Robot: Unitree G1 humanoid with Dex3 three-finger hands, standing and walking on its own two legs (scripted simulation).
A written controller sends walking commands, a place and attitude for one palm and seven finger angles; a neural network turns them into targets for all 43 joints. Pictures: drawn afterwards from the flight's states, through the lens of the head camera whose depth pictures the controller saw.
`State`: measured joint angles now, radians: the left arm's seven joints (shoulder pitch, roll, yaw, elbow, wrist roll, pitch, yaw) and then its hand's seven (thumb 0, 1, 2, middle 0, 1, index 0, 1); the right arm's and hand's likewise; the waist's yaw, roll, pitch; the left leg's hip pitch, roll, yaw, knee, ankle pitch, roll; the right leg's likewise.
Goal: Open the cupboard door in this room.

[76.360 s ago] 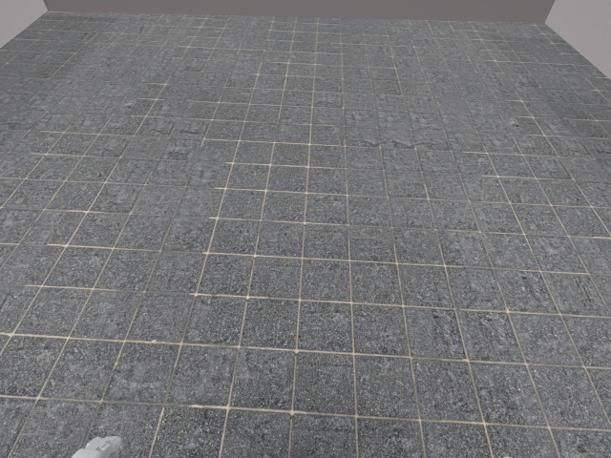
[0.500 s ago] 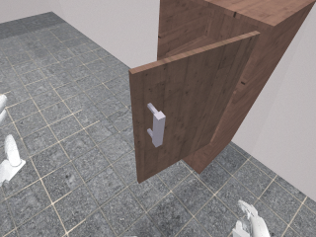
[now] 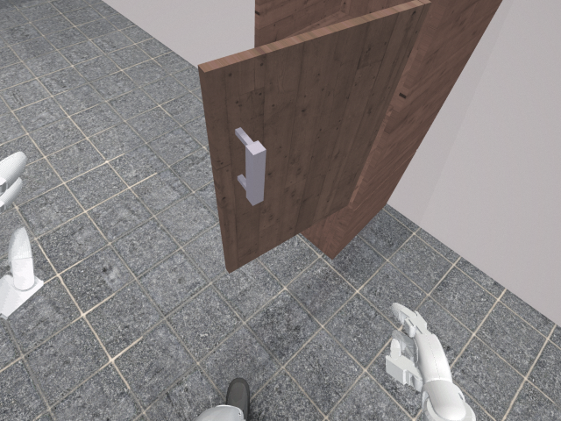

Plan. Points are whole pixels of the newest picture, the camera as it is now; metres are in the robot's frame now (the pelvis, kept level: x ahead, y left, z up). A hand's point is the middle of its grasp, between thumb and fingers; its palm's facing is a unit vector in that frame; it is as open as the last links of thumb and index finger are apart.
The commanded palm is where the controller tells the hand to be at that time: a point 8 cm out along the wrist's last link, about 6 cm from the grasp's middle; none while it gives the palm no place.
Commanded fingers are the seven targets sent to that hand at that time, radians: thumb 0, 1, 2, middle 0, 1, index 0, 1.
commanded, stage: stop stepping back and stand still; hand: left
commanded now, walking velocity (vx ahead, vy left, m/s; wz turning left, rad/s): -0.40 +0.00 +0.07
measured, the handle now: (248, 167) +0.48 +0.10 +0.05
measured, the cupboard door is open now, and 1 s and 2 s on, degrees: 78 78 78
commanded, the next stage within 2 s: let the arm hang, fingers relaxed in 0.94 s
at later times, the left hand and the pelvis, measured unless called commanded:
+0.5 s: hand out of the picture +0.09 +0.25 +0.17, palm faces +0.38 -0.77 -0.51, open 7.4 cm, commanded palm +0.03 +0.29 +0.18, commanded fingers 0.00 0.90 0.90 -0.20 -0.30 -0.20 -0.30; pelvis -0.11 -0.01 +0.00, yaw +2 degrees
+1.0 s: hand out of the picture +0.07 +0.27 +0.17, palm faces +0.43 -0.73 -0.53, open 7.4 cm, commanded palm +0.01 +0.30 +0.18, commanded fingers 0.00 0.90 0.90 -0.20 -0.30 -0.20 -0.30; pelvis -0.12 +0.00 +0.00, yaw +3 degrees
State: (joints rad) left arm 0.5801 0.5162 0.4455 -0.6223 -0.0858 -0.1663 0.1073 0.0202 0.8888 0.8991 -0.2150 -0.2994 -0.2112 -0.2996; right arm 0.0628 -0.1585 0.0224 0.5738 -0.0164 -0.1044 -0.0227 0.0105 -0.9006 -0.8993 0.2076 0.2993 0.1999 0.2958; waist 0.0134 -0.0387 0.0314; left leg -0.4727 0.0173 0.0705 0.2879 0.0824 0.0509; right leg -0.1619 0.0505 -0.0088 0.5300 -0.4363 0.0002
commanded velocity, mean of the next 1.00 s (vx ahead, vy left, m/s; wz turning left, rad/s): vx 0.12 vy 0.00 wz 0.01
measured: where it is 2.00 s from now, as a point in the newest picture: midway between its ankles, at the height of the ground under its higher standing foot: outside the picture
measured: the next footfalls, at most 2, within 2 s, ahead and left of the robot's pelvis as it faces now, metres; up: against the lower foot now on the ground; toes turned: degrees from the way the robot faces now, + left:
right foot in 0.02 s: -0.07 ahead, -0.08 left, +0.00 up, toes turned +1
left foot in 0.30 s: -0.10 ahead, +0.13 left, +0.00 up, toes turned +8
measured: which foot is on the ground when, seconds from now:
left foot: down 0.00-0.04, up 0.06-0.28, down 0.30-1.00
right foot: up 0.00-0.00, down 0.02-1.00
